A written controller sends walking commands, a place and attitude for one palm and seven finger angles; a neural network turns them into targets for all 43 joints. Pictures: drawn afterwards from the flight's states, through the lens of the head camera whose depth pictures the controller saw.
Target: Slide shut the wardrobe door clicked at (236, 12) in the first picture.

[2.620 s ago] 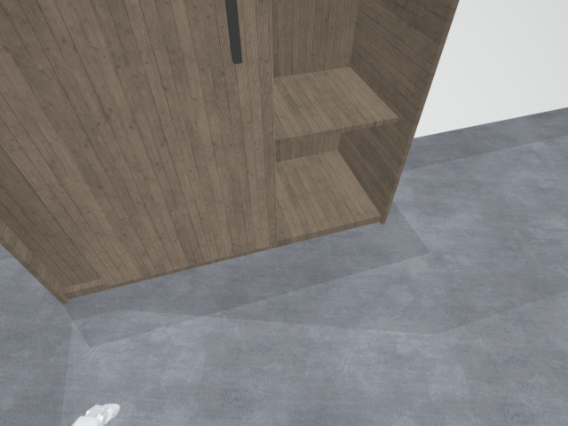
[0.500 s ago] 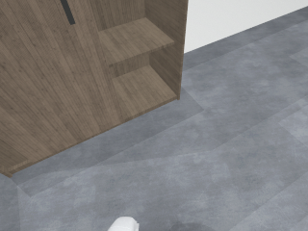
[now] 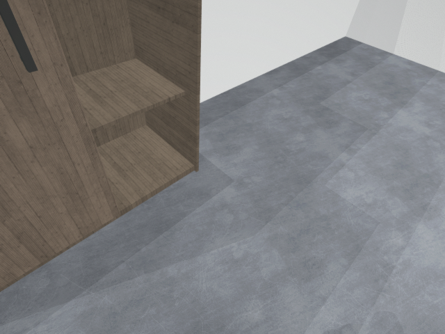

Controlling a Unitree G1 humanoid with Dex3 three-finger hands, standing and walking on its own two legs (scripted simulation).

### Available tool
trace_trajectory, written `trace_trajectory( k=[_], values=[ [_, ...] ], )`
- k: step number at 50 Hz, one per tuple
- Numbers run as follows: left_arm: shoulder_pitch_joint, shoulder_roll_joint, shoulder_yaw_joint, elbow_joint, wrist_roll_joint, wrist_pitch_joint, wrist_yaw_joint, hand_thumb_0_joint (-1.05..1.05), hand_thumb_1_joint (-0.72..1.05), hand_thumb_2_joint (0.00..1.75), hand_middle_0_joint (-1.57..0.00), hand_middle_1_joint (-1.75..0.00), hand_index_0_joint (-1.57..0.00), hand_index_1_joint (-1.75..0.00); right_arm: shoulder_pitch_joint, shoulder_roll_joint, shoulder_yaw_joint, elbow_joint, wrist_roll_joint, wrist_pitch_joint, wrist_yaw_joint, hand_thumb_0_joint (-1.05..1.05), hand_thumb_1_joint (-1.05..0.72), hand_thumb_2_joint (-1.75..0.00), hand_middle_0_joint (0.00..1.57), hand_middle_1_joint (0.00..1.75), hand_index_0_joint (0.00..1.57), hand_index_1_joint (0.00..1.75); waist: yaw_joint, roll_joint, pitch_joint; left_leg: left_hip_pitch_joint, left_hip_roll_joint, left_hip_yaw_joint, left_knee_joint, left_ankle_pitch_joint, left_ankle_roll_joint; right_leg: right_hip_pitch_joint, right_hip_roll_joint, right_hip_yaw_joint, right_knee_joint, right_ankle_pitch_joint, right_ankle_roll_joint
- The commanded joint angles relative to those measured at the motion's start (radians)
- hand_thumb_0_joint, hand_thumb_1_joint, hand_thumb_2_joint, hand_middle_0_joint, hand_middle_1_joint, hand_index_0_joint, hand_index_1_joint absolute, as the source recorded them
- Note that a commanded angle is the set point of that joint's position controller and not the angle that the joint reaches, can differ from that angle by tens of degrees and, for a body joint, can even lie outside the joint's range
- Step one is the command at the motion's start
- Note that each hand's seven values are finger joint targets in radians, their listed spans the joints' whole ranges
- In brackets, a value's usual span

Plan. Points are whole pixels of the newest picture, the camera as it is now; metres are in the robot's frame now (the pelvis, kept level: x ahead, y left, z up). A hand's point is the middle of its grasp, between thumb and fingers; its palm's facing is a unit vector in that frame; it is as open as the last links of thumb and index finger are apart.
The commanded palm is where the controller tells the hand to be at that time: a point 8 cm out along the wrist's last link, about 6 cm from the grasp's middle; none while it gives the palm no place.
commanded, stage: walk to a spot facing it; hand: left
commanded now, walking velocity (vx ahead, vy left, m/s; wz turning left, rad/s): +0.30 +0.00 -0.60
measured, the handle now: out of the picture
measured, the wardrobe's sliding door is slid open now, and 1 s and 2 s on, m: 0.51 0.51 0.51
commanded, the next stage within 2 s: turn to face it in 0.46 s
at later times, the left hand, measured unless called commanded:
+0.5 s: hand (208, 250) +0.37 +0.06 -0.20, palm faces -0.37 -0.92 -0.14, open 7.4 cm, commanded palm none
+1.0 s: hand (199, 220) +0.46 +0.10 -0.19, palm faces -0.23 -0.96 -0.16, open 7.4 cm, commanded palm none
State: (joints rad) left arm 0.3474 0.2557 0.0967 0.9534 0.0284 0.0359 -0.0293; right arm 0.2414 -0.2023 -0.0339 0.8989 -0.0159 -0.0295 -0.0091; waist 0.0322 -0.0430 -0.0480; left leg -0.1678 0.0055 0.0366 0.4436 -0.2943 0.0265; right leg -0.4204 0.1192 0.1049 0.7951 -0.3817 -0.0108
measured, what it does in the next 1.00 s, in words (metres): walks ahead, turning right: right foot, then left foot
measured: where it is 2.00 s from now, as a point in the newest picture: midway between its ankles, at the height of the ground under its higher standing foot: (244, 329)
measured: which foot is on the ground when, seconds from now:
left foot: down 0.00-0.44, up 0.46-0.84, down 0.86-1.00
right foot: up 0.00-0.40, down 0.42-0.88, up 0.90-1.00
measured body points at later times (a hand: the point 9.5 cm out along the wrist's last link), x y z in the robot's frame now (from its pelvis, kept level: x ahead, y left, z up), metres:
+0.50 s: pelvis +0.19 -0.07 -0.04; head +0.25 -0.07 +0.41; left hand +0.39 +0.11 -0.19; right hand +0.01 -0.24 -0.16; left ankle +0.04 +0.11 -0.63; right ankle +0.25 -0.15 -0.74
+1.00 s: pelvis +0.35 -0.06 -0.01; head +0.37 -0.03 +0.44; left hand +0.47 +0.15 -0.18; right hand +0.35 -0.30 -0.14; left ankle +0.42 +0.00 -0.74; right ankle +0.25 -0.16 -0.68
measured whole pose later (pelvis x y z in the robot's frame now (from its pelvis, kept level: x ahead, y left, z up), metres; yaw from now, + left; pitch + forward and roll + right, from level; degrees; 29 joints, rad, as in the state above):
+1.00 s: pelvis +0.35 -0.06 -0.01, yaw -17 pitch -1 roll -2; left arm 0.22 0.19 0.06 0.99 0.02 0.02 0.02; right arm 0.20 -0.15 -0.02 0.97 -0.02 0.00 0.00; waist 0.00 -0.05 0.04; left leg -0.35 0.01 0.07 0.59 -0.23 0.06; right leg -0.35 -0.02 -0.07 1.01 -0.53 0.04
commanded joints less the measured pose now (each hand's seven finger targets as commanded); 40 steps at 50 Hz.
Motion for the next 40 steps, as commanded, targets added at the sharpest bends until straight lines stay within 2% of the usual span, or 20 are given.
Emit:
trace_trajectory(
  k=[1, 4, 8, 11, 14, 17, 18, 19, 20, 21, 22, 23, 24, 26, 28, 30, 33, 35, 38, 40],
  values=[
    [-0.092, 0.08, 0.025, -0.108, 0.014, -0.031, -0.029, 0.0, 0.9, 0.9, -0.2, -0.3, -0.2, -0.3, 0.022, -0.157, -0.028, -0.045, -0.004, -0.035, -0.022, 0.0, -0.9, -0.9, 0.2, 0.3, 0.2, 0.3, -0.011, 0.145, 0.205, 0.003, 0.311, -0.234, -0.334, -0.232, 0.051, -0.34, -0.141, -0.044, 0.354, 0.124, 0.035],
    [-0.079, 0.03, 0.01, -0.091, 0.012, -0.021, -0.033, 0.0, 0.9, 0.9, -0.2, -0.3, -0.2, -0.3, 0.096, -0.12, -0.014, -0.013, 0.003, -0.053, -0.028, 0.0, -0.9, -0.9, 0.2, 0.3, 0.2, 0.3, -0.009, 0.152, 0.172, 0.083, 0.252, -0.07, -0.282, 0.052, 0.017, -0.379, -0.151, -0.079, 0.444, 0.225, 0.047],
    [-0.167, 0.003, -0.006, -0.113, 0.009, -0.014, -0.033, 0.0, 0.9, 0.9, -0.2, -0.3, -0.2, -0.3, 0.209, -0.102, -0.007, 0.041, 0.002, -0.061, -0.034, 0.0, -0.9, -0.9, 0.2, 0.3, 0.2, 0.3, -0.038, 0.184, 0.201, 0.168, 0.265, 0.021, -0.222, 0.422, 0.021, -0.453, -0.179, -0.132, 0.409, 0.247, 0.053],
    [-0.265, -0.017, -0.02, -0.136, 0.005, -0.019, -0.04, 0.0, 0.9, 0.9, -0.2, -0.3, -0.2, -0.3, 0.263, -0.098, -0.005, 0.071, -0.005, -0.062, -0.036, 0.0, -0.9, -0.9, 0.2, 0.3, 0.2, 0.3, -0.062, 0.196, 0.233, 0.216, 0.274, 0.081, -0.206, 0.553, 0.04, -0.447, -0.189, -0.198, 0.245, 0.252, 0.041],
    [-0.36, -0.028, -0.03, -0.151, -0.001, -0.027, -0.042, 0.0, 0.9, 0.9, -0.2, -0.3, -0.2, -0.3, 0.308, -0.104, -0.013, 0.101, -0.014, -0.056, -0.035, 0.0, -0.9, -0.9, 0.2, 0.3, 0.2, 0.3, -0.097, 0.205, 0.237, 0.264, 0.282, 0.139, -0.177, 0.667, 0.06, -0.368, -0.161, -0.261, 0.045, 0.217, 0.015],
    [-0.282, -0.012, -0.026, -0.124, 0.0, -0.042, -0.035, 0.0, 0.9, 0.9, -0.2, -0.3, -0.2, -0.3, 0.297, -0.146, -0.029, 0.109, -0.01, -0.051, -0.034, 0.0, -0.9, -0.9, 0.2, 0.3, 0.2, 0.3, -0.053, 0.218, 0.141, 0.298, 0.301, 0.217, -0.001, 1.057, 0.054, -0.146, -0.083, -0.323, -0.096, 0.161, -0.042],
    [-0.207, 0.008, -0.018, -0.101, 0.002, -0.049, -0.031, 0.0, 0.9, 0.9, -0.2, -0.3, -0.2, -0.3, 0.287, -0.166, -0.036, 0.107, -0.006, -0.051, -0.032, 0.0, -0.9, -0.9, 0.2, 0.3, 0.2, 0.3, -0.017, 0.227, 0.076, 0.301, 0.301, 0.233, 0.107, 1.142, 0.041, -0.041, -0.061, -0.328, -0.131, 0.158, -0.06],
    [-0.099, 0.043, -0.007, -0.068, 0.005, -0.058, -0.024, 0.0, 0.9, 0.9, -0.2, -0.3, -0.2, -0.3, 0.27, -0.181, -0.042, 0.099, -0.001, -0.049, -0.029, 0.0, -0.9, -0.9, 0.2, 0.3, 0.2, 0.3, 0.037, 0.214, -0.004, 0.244, 0.29, 0.234, 0.272, 1.126, 0.019, 0.145, -0.048, -0.323, -0.197, 0.178, -0.076],
    [0.062, 0.098, 0.012, -0.023, 0.008, -0.069, -0.018, 0.0, 0.9, 0.9, -0.2, -0.3, -0.2, -0.3, 0.227, -0.181, -0.039, 0.078, 0.01, -0.048, -0.02, 0.0, -0.9, -0.9, 0.2, 0.3, 0.2, 0.3, 0.122, 0.186, -0.091, 0.059, 0.278, 0.249, 0.5, 0.914, -0.017, 0.445, -0.089, -0.277, -0.256, 0.286, -0.104],
    [0.153, 0.206, 0.032, 0.0, 0.004, -0.078, -0.004, 0.0, 0.9, 0.9, -0.2, -0.3, -0.2, -0.3, 0.257, -0.105, -0.026, 0.058, 0.03, -0.046, -0.009, 0.0, -0.9, -0.9, 0.2, 0.3, 0.2, 0.3, 0.137, -0.044, -0.22, -0.282, 0.151, 0.22, 0.837, 0.066, -0.06, 0.767, -0.377, 0.118, -0.271, 0.446, -0.219],
    [0.179, 0.267, 0.043, 0.0, -0.021, -0.075, 0.011, 0.0, 0.9, 0.9, -0.2, -0.3, -0.2, -0.3, 0.224, -0.072, -0.025, 0.02, 0.033, -0.056, -0.021, 0.0, -0.9, -0.9, 0.2, 0.3, 0.2, 0.3, 0.12, -0.112, -0.33, -0.464, 0.055, 0.099, 1.127, -0.331, -0.076, 0.863, -0.56, 0.494, -0.334, 0.684, -0.328],
    [0.141, 0.26, 0.045, -0.013, -0.03, -0.07, 0.022, 0.0, 0.9, 0.9, -0.2, -0.3, -0.2, -0.3, 0.14, -0.087, -0.029, -0.006, 0.028, -0.057, -0.025, 0.0, -0.9, -0.9, 0.2, 0.3, 0.2, 0.3, 0.117, 0.0, -0.231, -0.505, 0.106, -0.013, 1.13, -0.235, -0.053, 0.767, -0.548, 0.402, -0.376, 0.677, -0.344],
    [0.065, 0.213, 0.033, -0.032, -0.026, -0.071, 0.028, 0.0, 0.9, 0.9, -0.2, -0.3, -0.2, -0.3, 0.117, -0.09, -0.029, -0.01, 0.019, -0.057, -0.018, 0.0, -0.9, -0.9, 0.2, 0.3, 0.2, 0.3, 0.086, -0.005, -0.146, -0.513, 0.144, -0.022, 1.091, -0.137, -0.059, 0.646, -0.499, 0.323, -0.396, 0.65, -0.3],
    [-0.044, 0.154, 0.007, -0.052, -0.025, -0.081, 0.037, 0.0, 0.9, 0.9, -0.2, -0.3, -0.2, -0.3, 0.078, -0.081, -0.028, 0.004, 0.002, -0.029, -0.016, 0.0, -0.9, -0.9, 0.2, 0.3, 0.2, 0.3, 0.014, 0.098, -0.003, -0.424, 0.191, -0.043, 0.974, -0.084, -0.07, 0.304, -0.44, 0.22, -0.447, 0.572, -0.248],
    [-0.11, 0.124, -0.004, -0.059, -0.012, -0.091, 0.04, 0.0, 0.9, 0.9, -0.2, -0.3, -0.2, -0.3, 0.133, -0.042, -0.022, 0.027, -0.006, 0.004, -0.017, 0.0, -0.9, -0.9, 0.2, 0.3, 0.2, 0.3, -0.055, 0.105, 0.043, -0.34, 0.182, -0.028, 0.872, -0.078, -0.079, 0.111, -0.386, 0.113, -0.478, 0.605, -0.213],
    [-0.167, 0.098, -0.014, -0.068, -0.004, -0.093, 0.043, 0.0, 0.9, 0.9, -0.2, -0.3, -0.2, -0.3, 0.219, -0.012, -0.014, 0.057, -0.006, 0.025, -0.015, 0.0, -0.9, -0.9, 0.2, 0.3, 0.2, 0.3, -0.11, 0.037, 0.024, -0.273, 0.164, -0.006, 0.765, -0.032, -0.084, 0.025, -0.331, -0.008, -0.486, 0.598, -0.188],
    [-0.161, 0.055, -0.032, -0.053, -0.014, -0.09, 0.04, 0.0, 0.9, 0.9, -0.2, -0.3, -0.2, -0.3, 0.194, -0.005, -0.004, 0.063, -0.003, 0.033, -0.006, 0.0, -0.9, -0.9, 0.2, 0.3, 0.2, 0.3, -0.106, -0.074, 0.017, -0.263, 0.138, 0.015, 0.627, 0.079, -0.083, 0.048, -0.272, -0.076, -0.502, 0.531, -0.154],
    [-0.153, 0.046, -0.04, -0.04, -0.014, -0.089, 0.043, 0.0, 0.9, 0.9, -0.2, -0.3, -0.2, -0.3, 0.146, 0.002, 0.001, 0.058, 0.003, 0.028, -0.003, 0.0, -0.9, -0.9, 0.2, 0.3, 0.2, 0.3, -0.091, -0.104, 0.029, -0.242, 0.126, 0.025, 0.49, 0.092, -0.084, 0.087, -0.276, -0.103, -0.487, 0.552, -0.146],
    [-0.093, 0.044, -0.045, -0.01, -0.011, -0.082, 0.048, 0.0, 0.9, 0.9, -0.2, -0.3, -0.2, -0.3, 0.036, -0.003, 0.005, 0.052, 0.005, 0.014, 0.0, 0.0, -0.9, -0.9, 0.2, 0.3, 0.2, 0.3, -0.034, -0.093, 0.05, -0.23, 0.086, 0.03, 0.327, 0.069, -0.071, 0.195, -0.311, -0.093, -0.458, 0.599, -0.131],
    [-0.075, 0.06, -0.035, -0.005, -0.011, -0.073, 0.056, 0.0, 0.9, 0.9, -0.2, -0.3, -0.2, -0.3, 0.016, -0.012, -0.001, 0.047, 0.001, 0.007, 0.004, 0.0, -0.9, -0.9, 0.2, 0.3, 0.2, 0.3, -0.025, -0.074, 0.071, -0.202, 0.076, 0.039, 0.218, 0.104, -0.066, 0.247, -0.336, -0.108, -0.399, 0.603, -0.114]
  ],
)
